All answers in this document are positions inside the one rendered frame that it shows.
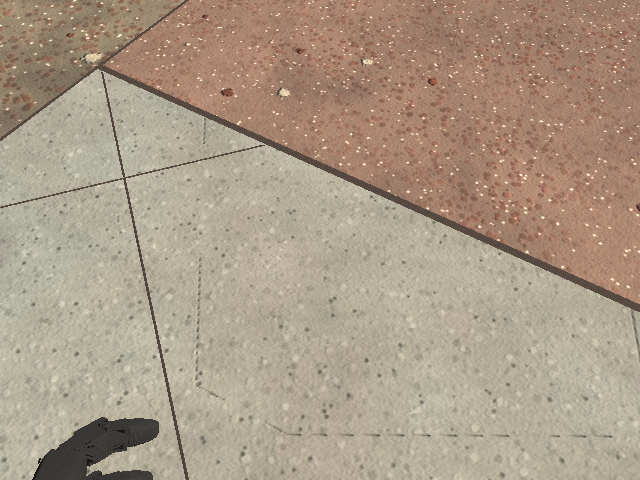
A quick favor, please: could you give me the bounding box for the left robot hand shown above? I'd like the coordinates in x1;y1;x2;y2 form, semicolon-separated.
32;417;159;480

